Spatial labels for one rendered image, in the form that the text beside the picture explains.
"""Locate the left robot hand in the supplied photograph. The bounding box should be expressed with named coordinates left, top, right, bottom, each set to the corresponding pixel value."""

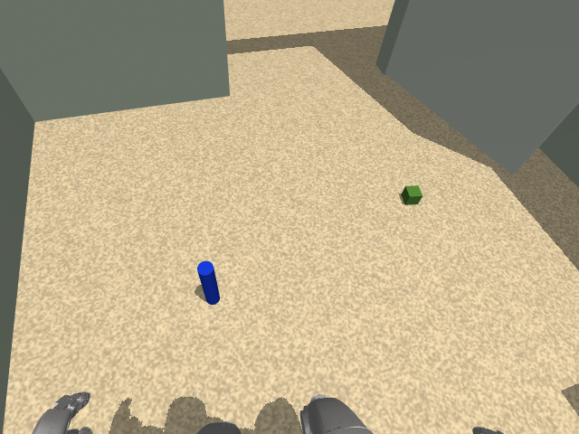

left=32, top=392, right=93, bottom=434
